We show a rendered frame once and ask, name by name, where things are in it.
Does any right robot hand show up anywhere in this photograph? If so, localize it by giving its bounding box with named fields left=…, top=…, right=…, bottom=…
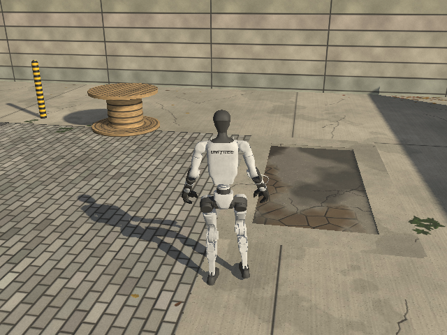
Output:
left=254, top=188, right=269, bottom=203

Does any robot right thigh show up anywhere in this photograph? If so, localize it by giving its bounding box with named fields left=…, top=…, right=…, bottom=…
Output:
left=233, top=194, right=247, bottom=235

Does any robot right upper arm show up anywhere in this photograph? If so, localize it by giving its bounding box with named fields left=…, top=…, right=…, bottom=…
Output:
left=237, top=140, right=258, bottom=178

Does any left robot forearm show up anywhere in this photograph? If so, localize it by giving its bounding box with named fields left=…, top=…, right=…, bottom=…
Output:
left=183, top=168, right=196, bottom=193

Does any robot head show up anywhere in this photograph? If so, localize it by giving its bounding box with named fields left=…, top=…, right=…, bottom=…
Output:
left=210, top=110, right=234, bottom=143

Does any right robot forearm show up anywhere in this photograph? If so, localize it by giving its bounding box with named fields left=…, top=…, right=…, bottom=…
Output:
left=252, top=167, right=267, bottom=191

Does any left robot hand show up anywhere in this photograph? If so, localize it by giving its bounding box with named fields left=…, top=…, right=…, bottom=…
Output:
left=182, top=189, right=198, bottom=204

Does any robot left upper arm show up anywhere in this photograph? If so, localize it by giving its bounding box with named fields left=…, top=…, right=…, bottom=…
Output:
left=189, top=140, right=208, bottom=179

